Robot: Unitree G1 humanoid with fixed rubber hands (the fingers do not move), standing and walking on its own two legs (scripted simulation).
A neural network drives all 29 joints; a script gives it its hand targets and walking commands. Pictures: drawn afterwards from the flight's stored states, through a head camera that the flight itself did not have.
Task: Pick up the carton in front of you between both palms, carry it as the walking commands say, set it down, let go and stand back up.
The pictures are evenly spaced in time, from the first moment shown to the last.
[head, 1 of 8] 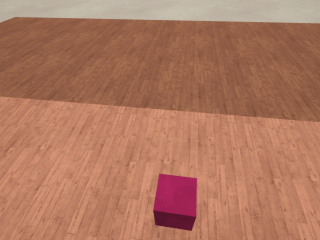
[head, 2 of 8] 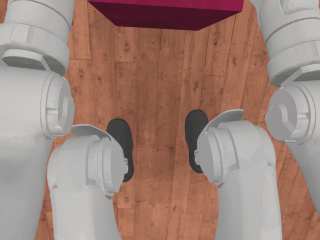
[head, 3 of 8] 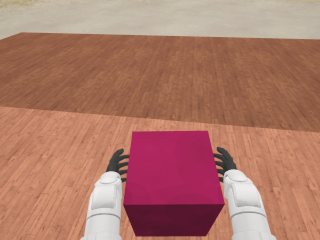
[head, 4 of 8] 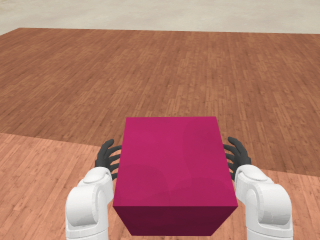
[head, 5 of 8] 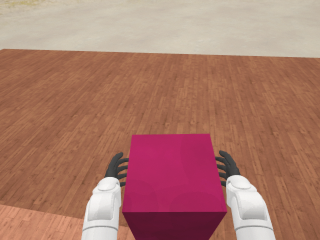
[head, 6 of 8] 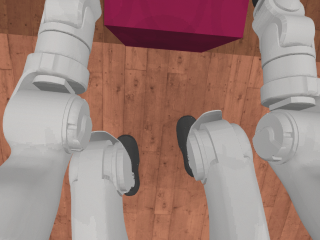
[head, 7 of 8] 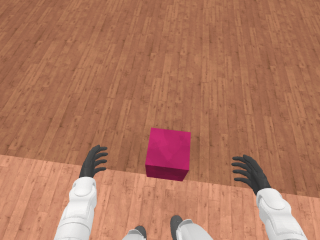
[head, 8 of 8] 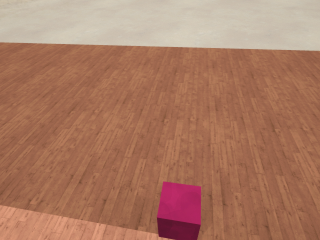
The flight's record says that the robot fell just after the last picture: no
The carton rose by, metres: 0.68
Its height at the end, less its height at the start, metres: -0.01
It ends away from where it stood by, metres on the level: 0.99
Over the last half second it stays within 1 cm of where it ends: yes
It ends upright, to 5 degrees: no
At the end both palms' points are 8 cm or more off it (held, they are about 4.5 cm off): yes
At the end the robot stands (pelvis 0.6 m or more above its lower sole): yes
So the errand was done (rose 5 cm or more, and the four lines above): no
